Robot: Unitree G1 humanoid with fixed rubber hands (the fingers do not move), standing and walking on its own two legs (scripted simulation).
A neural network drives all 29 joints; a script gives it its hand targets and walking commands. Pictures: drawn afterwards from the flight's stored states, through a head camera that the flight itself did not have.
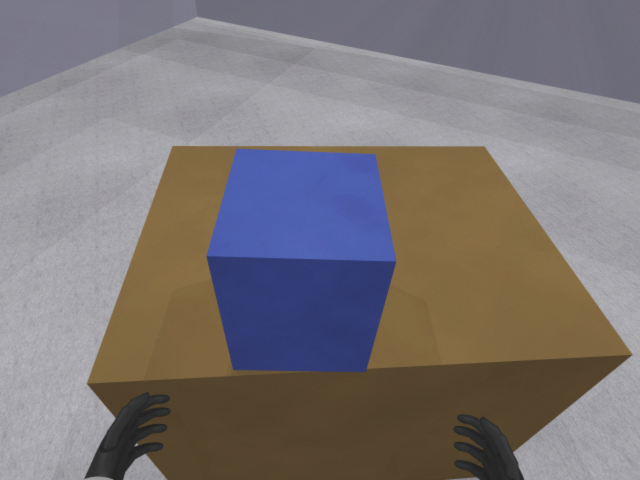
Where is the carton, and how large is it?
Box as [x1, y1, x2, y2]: [206, 149, 395, 371]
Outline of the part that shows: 236,149 206,256 233,369 365,371 395,264 395,257 375,154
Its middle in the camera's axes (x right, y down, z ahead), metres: -0.03 +0.03 +0.57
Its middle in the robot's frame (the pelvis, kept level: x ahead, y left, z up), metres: +0.42 +0.05 +0.05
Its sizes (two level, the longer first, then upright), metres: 0.210 0.200 0.250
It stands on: a pedestal, 0.71 m high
